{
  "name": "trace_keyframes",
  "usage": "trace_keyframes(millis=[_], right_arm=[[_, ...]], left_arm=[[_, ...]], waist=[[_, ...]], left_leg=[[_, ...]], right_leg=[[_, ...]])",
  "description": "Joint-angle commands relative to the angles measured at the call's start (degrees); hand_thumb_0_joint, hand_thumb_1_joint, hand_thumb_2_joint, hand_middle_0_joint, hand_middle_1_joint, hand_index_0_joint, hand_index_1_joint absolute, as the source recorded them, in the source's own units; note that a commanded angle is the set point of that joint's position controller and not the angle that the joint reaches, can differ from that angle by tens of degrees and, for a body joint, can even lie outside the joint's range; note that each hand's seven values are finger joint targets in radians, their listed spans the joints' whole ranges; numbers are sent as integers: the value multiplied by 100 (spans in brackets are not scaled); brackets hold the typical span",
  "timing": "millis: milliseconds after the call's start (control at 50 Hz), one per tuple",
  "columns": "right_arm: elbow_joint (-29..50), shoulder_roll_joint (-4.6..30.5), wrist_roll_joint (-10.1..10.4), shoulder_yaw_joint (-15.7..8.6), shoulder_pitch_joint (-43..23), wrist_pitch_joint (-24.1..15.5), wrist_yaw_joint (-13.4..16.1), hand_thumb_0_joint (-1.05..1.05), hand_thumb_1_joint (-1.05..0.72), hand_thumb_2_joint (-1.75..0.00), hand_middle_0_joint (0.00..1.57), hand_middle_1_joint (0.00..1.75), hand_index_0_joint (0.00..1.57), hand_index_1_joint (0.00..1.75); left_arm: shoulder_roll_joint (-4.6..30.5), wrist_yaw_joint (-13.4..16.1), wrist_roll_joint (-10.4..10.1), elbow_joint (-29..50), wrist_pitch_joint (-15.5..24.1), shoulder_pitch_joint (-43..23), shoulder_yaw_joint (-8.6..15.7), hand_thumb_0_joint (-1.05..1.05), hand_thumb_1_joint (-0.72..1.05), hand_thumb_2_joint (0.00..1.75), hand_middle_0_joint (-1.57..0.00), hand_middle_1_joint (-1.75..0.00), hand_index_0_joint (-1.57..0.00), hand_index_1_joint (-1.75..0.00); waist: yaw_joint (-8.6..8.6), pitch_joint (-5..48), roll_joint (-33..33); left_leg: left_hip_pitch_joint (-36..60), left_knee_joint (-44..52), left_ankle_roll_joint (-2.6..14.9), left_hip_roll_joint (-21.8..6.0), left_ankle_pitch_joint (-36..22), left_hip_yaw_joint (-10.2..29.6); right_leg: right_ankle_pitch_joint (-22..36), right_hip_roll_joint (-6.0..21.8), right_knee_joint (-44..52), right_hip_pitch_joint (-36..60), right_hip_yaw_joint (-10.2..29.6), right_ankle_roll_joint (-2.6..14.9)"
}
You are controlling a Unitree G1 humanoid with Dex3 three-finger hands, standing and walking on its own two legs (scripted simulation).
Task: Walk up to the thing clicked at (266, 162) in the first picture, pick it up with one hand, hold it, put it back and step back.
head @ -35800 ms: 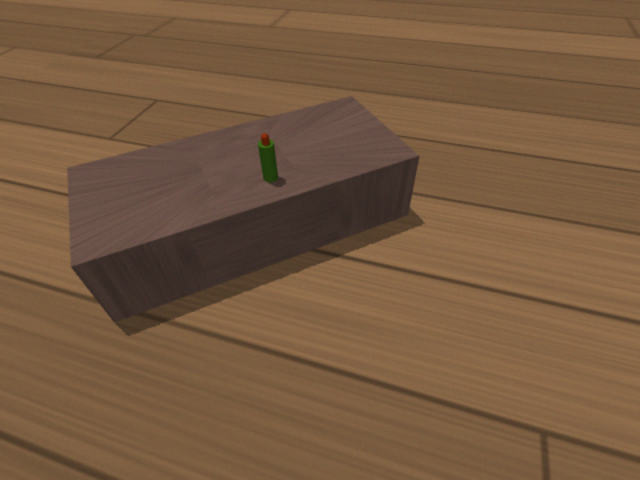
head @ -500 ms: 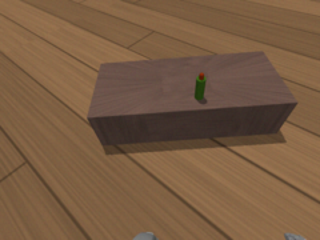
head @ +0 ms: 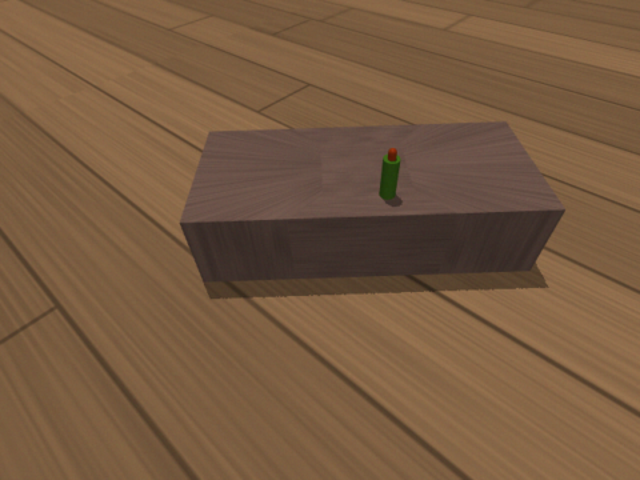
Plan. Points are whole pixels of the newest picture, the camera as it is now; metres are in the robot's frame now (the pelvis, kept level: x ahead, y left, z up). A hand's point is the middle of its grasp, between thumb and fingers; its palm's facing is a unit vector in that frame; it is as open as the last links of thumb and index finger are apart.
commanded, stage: step back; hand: right
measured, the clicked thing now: (390, 172) +1.13 -0.17 -0.33
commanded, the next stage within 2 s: stand in 0.84 s
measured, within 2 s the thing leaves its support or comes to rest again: neither
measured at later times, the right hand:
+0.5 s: hand out of the picture +0.09 -0.24 -0.15, palm faces -0.01 +0.94 -0.35, open 7.4 cm
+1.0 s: hand out of the picture +0.16 -0.23 -0.13, palm faces -0.03 +0.93 -0.36, open 7.4 cm
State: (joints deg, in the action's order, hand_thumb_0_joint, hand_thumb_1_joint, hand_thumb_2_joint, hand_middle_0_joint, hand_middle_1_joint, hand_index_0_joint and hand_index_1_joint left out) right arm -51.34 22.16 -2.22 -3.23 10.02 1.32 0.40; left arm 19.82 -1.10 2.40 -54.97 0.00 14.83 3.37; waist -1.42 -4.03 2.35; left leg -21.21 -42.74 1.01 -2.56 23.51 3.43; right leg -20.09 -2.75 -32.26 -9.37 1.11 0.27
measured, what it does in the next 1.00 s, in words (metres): steps on the spot: left foot, then right foot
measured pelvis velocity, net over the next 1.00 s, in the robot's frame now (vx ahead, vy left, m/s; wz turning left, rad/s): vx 0.05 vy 0.02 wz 0.01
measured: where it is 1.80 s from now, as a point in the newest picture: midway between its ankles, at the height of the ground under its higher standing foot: outside the picture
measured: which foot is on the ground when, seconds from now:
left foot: up 0.00-0.18, down 0.20-1.00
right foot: down 0.00-0.24, up 0.26-0.46, down 0.48-1.00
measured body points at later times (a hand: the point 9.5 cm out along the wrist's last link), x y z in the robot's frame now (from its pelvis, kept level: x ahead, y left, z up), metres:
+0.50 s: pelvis +0.03 +0.02 +0.00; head +0.05 +0.02 +0.45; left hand +0.10 +0.34 -0.12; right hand +0.09 -0.29 -0.12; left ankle +0.04 +0.13 -0.73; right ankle +0.04 -0.12 -0.73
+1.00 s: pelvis +0.05 +0.02 +0.02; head +0.07 +0.02 +0.47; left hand +0.16 +0.31 -0.11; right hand +0.17 -0.28 -0.10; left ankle +0.04 +0.13 -0.73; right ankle +0.04 -0.12 -0.73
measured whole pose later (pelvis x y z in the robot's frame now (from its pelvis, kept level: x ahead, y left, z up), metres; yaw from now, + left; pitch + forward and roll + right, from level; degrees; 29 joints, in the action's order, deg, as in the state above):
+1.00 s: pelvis +0.05 +0.02 +0.02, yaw +1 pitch -2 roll +0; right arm -61.8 19.4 -0.5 -0.6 3.4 -1.3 0.3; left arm 19.9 -0.3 -0.1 -62.3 0.6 2.2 0.9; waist -0.4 -4.1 -1.0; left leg -8.0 -24.3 0.0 0.1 14.0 0.5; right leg -13.8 1.8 -23.9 -7.6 -1.1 -1.3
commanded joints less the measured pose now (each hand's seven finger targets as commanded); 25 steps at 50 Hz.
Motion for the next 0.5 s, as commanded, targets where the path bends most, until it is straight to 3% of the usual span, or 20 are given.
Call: trace_keyframes(millis=[0,20,40,80,100,120,140,180,200,220,240,260,300,320,380,420,440,460,480], right_arm=[[348,1257,73,-307,-211,-215,-42,0,-90,-90,20,30,20,30],[304,1117,98,-267,-296,-241,-82,0,-90,-90,20,30,20,30],[303,981,103,-237,-275,-270,-91,0,-90,-90,20,30,20,30],[283,931,49,-228,-301,-279,-132,0,-90,-90,20,30,20,30],[253,954,40,-245,-259,-290,-143,0,-90,-90,20,30,20,30],[229,940,48,-240,-242,-310,-155,0,-90,-90,20,30,20,30],[130,907,48,-262,-30,-335,-152,0,-90,-90,20,30,20,30],[-77,964,35,-345,307,-396,-92,0,-90,-90,20,30,20,30],[-134,1187,-18,-420,495,-425,-53,0,-90,-90,20,30,20,30],[-66,1476,-29,-447,477,-461,-29,0,-90,-90,20,30,20,30],[-56,1742,3,-495,433,-444,-46,0,-90,-90,20,30,20,30],[-49,1747,-10,-512,303,-418,-48,0,-90,-90,20,30,20,30],[36,1387,-35,-389,6,-440,-37,0,-90,-90,20,30,20,30],[51,1367,-30,-375,-59,-458,-30,0,-90,-90,20,30,20,30],[18,1333,-5,-373,-158,-433,-37,0,-90,-90,20,30,20,30],[53,1181,83,-272,-392,-350,-28,0,-90,-90,20,30,20,30],[40,992,150,-194,-425,-312,-21,0,-90,-90,20,30,20,30],[57,819,204,-122,-434,-294,-9,0,-90,-90,20,30,20,30],[81,668,249,-59,-387,-286,2,0,-90,-90,20,30,20,30]], left_arm=[[1802,169,10,654,279,-971,441,0,90,90,-20,-30,-20,-30],[1606,170,2,589,324,-771,382,0,90,90,-20,-30,-20,-30],[1581,173,18,535,336,-658,379,0,90,90,-20,-30,-20,-30],[1682,143,-4,403,341,-400,392,0,90,90,-20,-30,-20,-30],[1748,119,-7,403,321,-428,382,0,90,90,-20,-30,-20,-30],[1718,112,-15,440,296,-502,357,0,90,90,-20,-30,-20,-30],[1731,109,-40,454,261,-684,331,0,90,90,-20,-30,-20,-30],[1416,101,-72,480,206,-638,180,0,90,90,-20,-30,-20,-30],[1153,90,-95,493,203,-463,96,0,90,90,-20,-30,-20,-30],[903,92,-192,524,188,-418,30,0,90,90,-20,-30,-20,-30],[1384,152,-151,386,145,-459,173,0,90,90,-20,-30,-20,-30],[1540,147,-137,357,157,-469,199,0,90,90,-20,-30,-20,-30],[1412,111,-143,273,167,-336,194,0,90,90,-20,-30,-20,-30],[1402,92,-146,214,163,-220,199,0,90,90,-20,-30,-20,-30],[1218,83,-153,144,189,-215,186,0,90,90,-20,-30,-20,-30],[1093,139,-155,4,256,-44,176,0,90,90,-20,-30,-20,-30],[1179,183,-122,-41,282,-67,214,0,90,90,-20,-30,-20,-30],[1342,222,-99,-73,290,-52,273,0,90,90,-20,-30,-20,-30],[1582,252,-65,-52,302,-110,309,0,90,90,-20,-30,-20,-30]], waist=[[159,-582,-733],[87,-502,-672],[58,-348,-859],[-89,-336,-1002],[-76,-307,-1081],[-27,-271,-1117],[130,-189,-1161],[307,153,-741],[348,399,-10],[308,595,811],[320,493,460],[272,217,324],[98,48,315],[58,22,443],[90,313,732],[-125,560,634],[-172,642,389],[-208,739,58],[-133,752,-575]], left_leg=[[-342,-637,-77,-88,387,292],[-561,-355,-77,77,103,167],[-529,-166,-71,114,-88,45],[-291,19,-91,171,-88,-141],[-121,239,-119,140,-34,-266],[108,658,-106,186,-88,-370],[603,1150,-110,201,-399,-455],[1576,1830,-8,285,-802,-259],[2142,2182,192,-378,-544,753],[2279,2783,694,-1372,210,2340],[1606,2872,1248,-1763,1035,2746],[1130,2915,1345,-1752,1222,2645],[1016,2847,1016,-1323,621,1826],[914,2786,933,-1204,323,1543],[851,2401,899,-1086,-838,1083],[690,1725,669,-859,-1920,489],[519,1334,444,-644,-2317,252],[196,960,247,-464,-2264,132],[-158,572,30,-91,-1703,-50]], right_leg=[[-1670,2113,1867,-1219,2450,1191],[-978,1717,1736,-658,1873,993],[-492,1615,1637,-445,1638,945],[-609,1534,1625,-578,1509,895],[-684,1555,1607,-634,1486,898],[-472,1537,1512,-694,1316,875],[-374,1486,1289,-905,1115,828],[491,1154,426,-1152,646,584],[543,815,-442,-1629,332,378],[-550,198,-1373,-2135,-205,126],[-1294,411,-1846,-1901,135,156],[-1386,516,-1915,-1725,269,176],[-1011,595,-1793,-1691,369,194],[-863,629,-1608,-1564,250,166],[-520,534,-645,-895,-50,83],[476,379,680,-45,-298,89],[1022,330,970,356,-244,81],[1415,517,916,732,123,154],[1619,1103,1075,806,984,367]])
